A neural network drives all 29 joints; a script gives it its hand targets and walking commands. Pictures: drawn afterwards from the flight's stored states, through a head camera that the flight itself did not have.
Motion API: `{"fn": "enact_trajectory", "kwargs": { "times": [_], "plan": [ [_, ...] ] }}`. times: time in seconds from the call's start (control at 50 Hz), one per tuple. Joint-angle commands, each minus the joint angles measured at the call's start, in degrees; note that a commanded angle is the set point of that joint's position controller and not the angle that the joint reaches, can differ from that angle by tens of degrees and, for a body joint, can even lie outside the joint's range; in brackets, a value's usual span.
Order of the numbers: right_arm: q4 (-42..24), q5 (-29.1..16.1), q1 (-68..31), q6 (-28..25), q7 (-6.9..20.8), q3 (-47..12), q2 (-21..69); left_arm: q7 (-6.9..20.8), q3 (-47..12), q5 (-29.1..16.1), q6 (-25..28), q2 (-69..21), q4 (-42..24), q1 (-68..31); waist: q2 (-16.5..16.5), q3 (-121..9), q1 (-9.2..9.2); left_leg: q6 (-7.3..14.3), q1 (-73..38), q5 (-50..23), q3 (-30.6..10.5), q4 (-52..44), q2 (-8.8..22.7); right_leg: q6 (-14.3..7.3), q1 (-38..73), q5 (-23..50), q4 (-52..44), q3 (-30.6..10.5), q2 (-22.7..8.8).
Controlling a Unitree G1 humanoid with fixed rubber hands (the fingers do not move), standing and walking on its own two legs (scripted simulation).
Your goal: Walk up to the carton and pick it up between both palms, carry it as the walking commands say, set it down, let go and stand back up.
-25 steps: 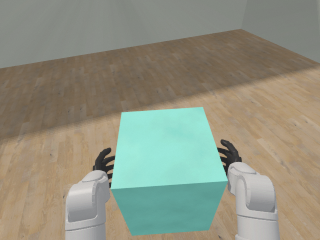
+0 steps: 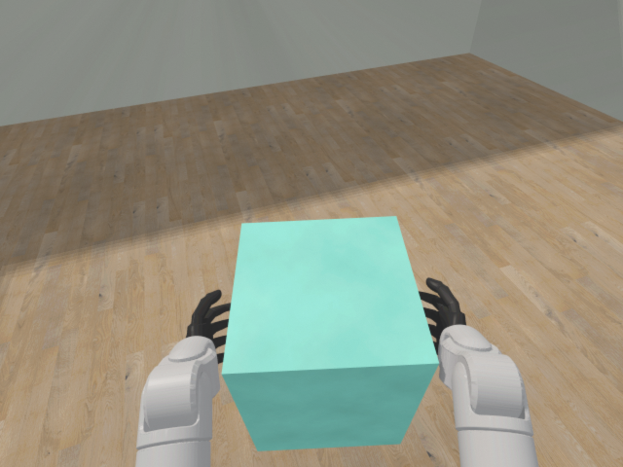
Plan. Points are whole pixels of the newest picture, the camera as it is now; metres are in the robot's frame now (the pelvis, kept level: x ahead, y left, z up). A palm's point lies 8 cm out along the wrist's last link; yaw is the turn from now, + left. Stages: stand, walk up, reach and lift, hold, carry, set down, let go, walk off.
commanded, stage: carry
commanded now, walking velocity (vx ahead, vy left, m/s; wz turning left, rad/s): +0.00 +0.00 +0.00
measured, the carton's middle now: (324, 338) +0.33 +0.00 +0.00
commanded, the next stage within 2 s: hold in 0.42 s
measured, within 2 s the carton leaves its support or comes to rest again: neither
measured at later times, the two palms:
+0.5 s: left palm (205, 350) +0.27 +0.15 +0.06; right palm (451, 339) +0.28 -0.15 +0.06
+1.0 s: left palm (224, 340) +0.32 +0.15 +0.01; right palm (443, 340) +0.31 -0.16 +0.01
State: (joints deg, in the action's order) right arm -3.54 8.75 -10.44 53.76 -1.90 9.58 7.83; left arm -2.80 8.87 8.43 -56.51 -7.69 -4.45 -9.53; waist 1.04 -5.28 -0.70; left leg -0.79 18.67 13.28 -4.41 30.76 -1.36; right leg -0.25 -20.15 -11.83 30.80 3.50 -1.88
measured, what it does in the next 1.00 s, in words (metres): stands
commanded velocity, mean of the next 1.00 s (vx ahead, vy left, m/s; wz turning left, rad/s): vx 0.00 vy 0.00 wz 0.00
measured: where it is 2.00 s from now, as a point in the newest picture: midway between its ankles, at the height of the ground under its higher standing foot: outside the picture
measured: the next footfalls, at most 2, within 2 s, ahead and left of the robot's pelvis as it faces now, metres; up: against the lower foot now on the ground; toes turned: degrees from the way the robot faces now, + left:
none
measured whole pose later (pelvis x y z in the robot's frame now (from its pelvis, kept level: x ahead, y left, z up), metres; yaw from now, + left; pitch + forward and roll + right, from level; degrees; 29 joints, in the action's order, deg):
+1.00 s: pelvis +0.01 +0.01 +0.00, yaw -5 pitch -3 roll +0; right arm 23.4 19.6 -21.2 34.2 1.6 21.0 10.5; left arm 2.5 22.2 17.9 -34.3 -10.0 24.3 -19.8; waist 2.1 3.1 -1.3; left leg 0.0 11.1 14.8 -1.3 28.7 -0.3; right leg -0.1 -14.1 -11.1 28.0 -1.1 0.3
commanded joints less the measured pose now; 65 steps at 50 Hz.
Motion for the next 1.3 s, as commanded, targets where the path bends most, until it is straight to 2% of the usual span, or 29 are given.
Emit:
{"fn": "enact_trajectory", "kwargs": {
  "times": [0.0, 0.18, 0.22, 0.26, 0.32, 0.34, 0.38, 0.4, 0.42, 0.44, 0.48, 0.52, 0.54, 0.62, 0.66, 0.7, 0.74, 0.78, 0.86, 0.88, 0.92, 0.98, 1.0, 1.02, 1.08, 1.16, 1.2, 1.22, 1.28],
  "plan": [
    [-1.7, -13.4, -22.7, -1.4, 10.7, -33.2, 43.6, 11.5, -33.2, -14.2, 4.4, -42.7, -5.1, -28.1, -0.2, -13.0, 0.11, 3.8, 2.0, -5.3, -2.3, -6.5, 6.3, -0.8, 10.2, -1.2, -3.7, -4.1, -5.9],
    [-0.2, -13.7, -23.8, -2.8, 10.7, -32.1, 44.8, 10.7, -33.4, -14.5, 5.7, -43.6, -6.3, -32.0, 3.0, -12.9, 0.05, 3.8, 2.2, -3.4, -2.2, -7.3, 5.9, -1.0, 9.7, -3.5, -4.5, -3.7, -5.5],
    [-6.2, -15.8, -24.6, -2.3, 10.3, -34.7, 45.0, 10.4, -35.0, -16.4, 5.1, -43.2, -11.6, -31.3, -1.1, -15.8, 0.25, 3.9, 1.0, -4.1, -1.9, -5.9, 5.7, -1.2, 11.2, -1.2, -4.3, -4.4, -6.0],
    [-4.1, -14.2, -23.5, -3.1, 10.2, -32.9, 43.9, 10.4, -33.0, -14.8, 6.0, -43.0, -7.9, -29.1, -1.3, -17.5, 0.35, 3.4, -0.3, -7.4, -0.6, -4.5, 5.2, -1.3, 11.9, 3.6, -4.1, -4.7, -6.5],
    [-9.8, -16.2, -22.2, -2.0, 9.7, -34.7, 42.7, 9.7, -34.9, -16.9, 4.8, -42.4, -13.7, -27.7, -0.7, -19.0, 0.03, 3.8, -1.4, -11.7, -0.9, -3.8, 5.9, -1.0, 12.2, 6.3, -2.3, -3.6, -6.1],
    [-9.1, -15.8, -22.5, -1.8, 9.6, -34.6, 43.0, 10.0, -34.1, -16.6, 4.6, -42.5, -12.0, -26.8, -3.2, -19.0, 0.18, 4.0, -1.7, -13.4, -1.4, -3.8, 6.3, -0.8, 12.7, 7.0, -1.9, -3.1, -5.8],
    [-6.7, -14.1, -22.1, -2.0, 9.4, -32.5, 41.0, 9.9, -31.8, -14.1, 4.6, -41.3, -7.6, -23.5, -0.8, -18.8, 0.04, 3.8, -0.4, -11.9, -1.3, -3.7, 6.1, -0.9, 13.5, 5.9, -2.1, -3.6, -6.1],
    [-8.2, -14.5, -20.7, -1.5, 9.3, -33.4, 40.7, 10.0, -33.0, -15.4, 4.4, -40.8, -10.4, -24.6, -2.7, -18.1, 0.09, 4.0, -0.4, -11.8, -1.3, -3.8, 6.0, -0.8, 12.6, 6.4, -1.8, -3.3, -6.2],
    [8.8, -5.3, -16.7, -4.3, 9.2, -23.3, 36.7, 10.6, -24.6, -8.8, 8.2, -37.4, 8.1, -23.6, -5.3, -8.3, -2.62, 2.8, -4.7, -4.9, 0.7, -8.3, -6.0, -2.4, 13.6, 1.3, -6.6, -5.5, 7.7],
    [7.4, -4.9, -16.2, -6.8, 9.2, -23.1, 37.7, 11.2, -27.8, -8.9, 10.4, -37.9, 6.4, -24.0, -3.1, -7.0, 1.31, 1.7, -7.6, -5.9, -0.4, -7.8, -4.8, -2.8, 12.6, 3.7, -7.6, -5.8, 7.4],
    [4.4, -5.5, -16.4, -8.6, 9.0, -25.5, 39.8, 12.4, -33.0, -10.6, 12.5, -41.1, 4.2, -25.4, -2.8, -8.4, 5.13, 1.3, -10.4, -9.8, -1.6, -7.4, -4.1, -2.2, 14.7, 9.1, -7.8, -5.8, 7.3],
    [1.6, -7.5, -21.5, -10.3, 9.6, -27.9, 41.9, 13.6, -35.6, -12.4, 14.4, -43.1, -1.1, -32.1, -0.8, -10.3, 3.12, 0.9, -9.9, -7.1, -1.3, -7.9, -4.1, -2.5, 17.2, 6.5, -7.8, -5.9, 7.3],
    [8.1, -6.9, -26.8, -9.6, 10.5, -27.4, 47.9, 14.9, -32.3, -10.6, 13.9, -47.1, 7.7, -36.3, -3.3, -7.2, 7.87, 1.8, -9.3, 1.2, -1.2, -9.3, -4.1, -1.2, 18.1, 1.1, -9.8, -6.6, 6.4],
    [12.8, -7.5, -34.6, -11.9, 12.8, -28.0, 50.7, 15.3, -26.3, -7.7, 17.8, -46.5, 11.9, -41.0, -2.6, -3.0, 1.65, 2.9, -4.9, 5.7, 0.4, -9.2, -4.5, -0.7, 18.0, -5.7, -9.1, -8.1, 5.5],
    [15.1, -9.1, -35.7, -13.2, 14.0, -28.5, 54.3, 15.7, -25.7, -7.3, 20.0, -48.0, 13.7, -42.5, -0.5, -7.5, -0.46, 3.4, -5.8, 4.7, 1.1, -8.2, -4.4, -0.3, 19.9, -3.7, -8.3, -9.4, 5.3],
    [19.1, -9.2, -38.1, -14.3, 15.8, -28.0, 55.3, 15.2, -22.0, -4.2, 21.5, -48.4, 16.9, -41.6, 2.2, -7.8, -4.85, 3.4, -4.4, 2.8, 1.6, -8.2, -3.7, -0.3, 21.6, -0.9, -7.1, -10.0, 5.6],
    [20.6, -8.3, -39.0, -15.6, 16.5, -26.9, 55.4, 15.1, -20.4, -2.5, 22.3, -51.2, 21.3, -40.3, 2.4, -6.8, -4.01, 3.7, -3.4, 1.8, 1.2, -8.9, -3.3, -0.5, 21.6, 1.5, -6.1, -9.4, 6.6],
    [23.9, -6.9, -38.1, -16.7, 17.2, -26.6, 56.1, 15.5, -17.0, -0.5, 23.4, -51.8, 25.1, -38.2, 1.2, -7.9, -6.26, 3.7, -1.9, -0.3, 1.4, -8.7, -3.1, -0.6, 22.5, 3.4, -6.0, -10.0, 6.4],
    [27.8, -1.2, -36.4, -18.8, 16.8, -19.9, 52.8, 16.4, -15.4, -0.4, 24.3, -54.6, 29.9, -38.3, -4.2, -6.6, 0.20, 3.2, -4.1, -4.6, -0.3, -8.3, -2.3, -0.9, 17.9, 7.2, -5.3, -8.4, 7.5],
    [28.9, -0.1, -33.7, -19.8, 16.8, -19.6, 52.5, 16.6, -15.8, -0.3, 25.1, -54.9, 29.0, -38.4, -3.8, -9.3, 0.28, 2.8, -6.1, -7.9, -0.2, -7.2, -2.7, -1.3, 16.3, 10.0, -5.0, -8.6, 7.7],
    [30.4, 2.3, -33.3, -21.3, 16.1, -15.4, 51.0, 17.6, -15.7, -0.1, 26.0, -54.5, 30.2, -40.0, -4.5, -8.2, 4.33, 2.7, -4.4, -7.4, -0.8, -6.8, -2.8, -1.3, 15.1, 10.7, -4.5, -7.8, 7.5],
    [30.4, 3.5, -31.5, -25.1, 15.6, -11.6, 48.7, 18.0, -18.7, -1.5, 29.0, -53.4, 26.7, -44.0, -0.3, -10.3, 8.91, 1.3, -3.4, -11.9, -1.2, -4.7, -2.9, -2.4, 12.5, 15.0, -2.9, -7.3, 7.4],
    [30.4, 3.5, -33.0, -26.5, 15.4, -11.7, 48.6, 18.0, -19.3, -1.6, 30.2, -52.9, 27.2, -44.6, -1.9, -13.6, 8.46, 1.3, -3.8, -12.1, -1.6, -3.5, -3.1, -2.0, 11.4, 15.2, -1.9, -7.0, 7.6],
    [31.0, 3.1, -33.1, -27.5, 15.3, -11.4, 48.3, 17.7, -20.0, -1.6, 31.0, -53.0, 27.1, -45.2, 1.8, -13.7, 8.98, 1.1, -2.9, -13.2, -1.6, -3.0, -3.4, -2.5, 11.8, 16.5, -1.4, -7.1, 7.1],
    [32.0, 2.1, -30.8, -30.6, 16.1, -13.0, 48.4, 16.2, -21.3, -1.3, 35.3, -50.9, 24.1, -44.6, 2.4, -19.7, 7.10, 0.9, -0.9, -18.9, -1.8, -0.5, -3.6, -1.9, 10.0, 21.0, 1.3, -7.2, 7.7],
    [30.9, 1.1, -34.2, -34.1, 17.3, -15.8, 47.5, 14.0, -17.1, 2.4, 39.4, -48.6, 26.8, -40.2, 3.2, -25.2, 0.52, 1.0, 2.7, -20.6, -0.9, 3.0, -4.3, -1.6, 6.2, 21.9, 4.8, -8.0, 7.5],
    [29.9, 1.2, -36.6, -35.5, 17.4, -16.6, 47.0, 13.0, -16.7, 3.4, 40.5, -49.3, 30.4, -38.4, 2.1, -23.7, 0.61, 1.9, 5.9, -20.3, -1.9, 3.6, -3.8, -1.3, 2.5, 19.6, 6.5, -7.7, 8.0],
    [28.5, 0.6, -39.7, -36.2, 18.0, -19.0, 47.4, 12.5, -15.3, 4.5, 41.0, -50.7, 31.9, -36.8, 2.5, -25.0, -2.97, 1.8, 7.6, -19.7, -1.2, 4.3, -4.4, -1.8, 2.1, 18.6, 7.3, -8.0, 8.1],
    [30.0, 2.0, -40.5, -36.9, 18.0, -18.8, 46.6, 12.3, -15.0, 4.5, 41.9, -51.1, 34.1, -37.4, -1.8, -24.7, -1.75, 2.1, 10.5, -15.6, -0.9, 5.8, -4.8, -1.0, -2.6, 14.4, 9.0, -7.1, 8.6]
  ]
}}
